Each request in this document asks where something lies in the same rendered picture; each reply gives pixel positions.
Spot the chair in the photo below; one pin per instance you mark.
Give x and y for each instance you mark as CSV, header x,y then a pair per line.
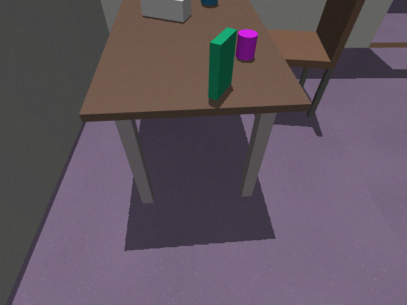
x,y
320,49

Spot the table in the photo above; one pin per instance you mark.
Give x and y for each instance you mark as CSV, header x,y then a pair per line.
x,y
156,68

